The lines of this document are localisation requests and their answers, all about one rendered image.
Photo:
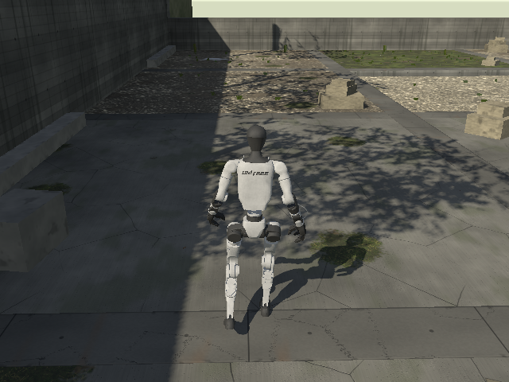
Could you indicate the left robot hand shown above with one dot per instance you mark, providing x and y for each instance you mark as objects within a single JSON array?
[{"x": 218, "y": 215}]

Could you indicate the robot right shin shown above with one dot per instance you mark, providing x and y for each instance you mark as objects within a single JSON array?
[{"x": 267, "y": 281}]

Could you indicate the right robot forearm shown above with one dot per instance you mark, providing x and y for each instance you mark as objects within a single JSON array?
[{"x": 295, "y": 213}]

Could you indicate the right robot upper arm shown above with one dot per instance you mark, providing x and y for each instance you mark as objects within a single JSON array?
[{"x": 285, "y": 182}]

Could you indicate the right robot hand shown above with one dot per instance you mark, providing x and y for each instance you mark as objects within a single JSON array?
[{"x": 300, "y": 230}]

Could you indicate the left robot upper arm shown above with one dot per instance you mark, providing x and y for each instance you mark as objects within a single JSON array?
[{"x": 225, "y": 180}]

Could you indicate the robot left shin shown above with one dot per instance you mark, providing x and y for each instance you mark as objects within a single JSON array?
[{"x": 230, "y": 292}]

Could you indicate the left robot forearm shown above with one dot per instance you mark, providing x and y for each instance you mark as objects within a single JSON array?
[{"x": 215, "y": 205}]

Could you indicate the robot shin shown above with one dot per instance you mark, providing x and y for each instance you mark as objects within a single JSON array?
[
  {"x": 267, "y": 281},
  {"x": 230, "y": 292}
]

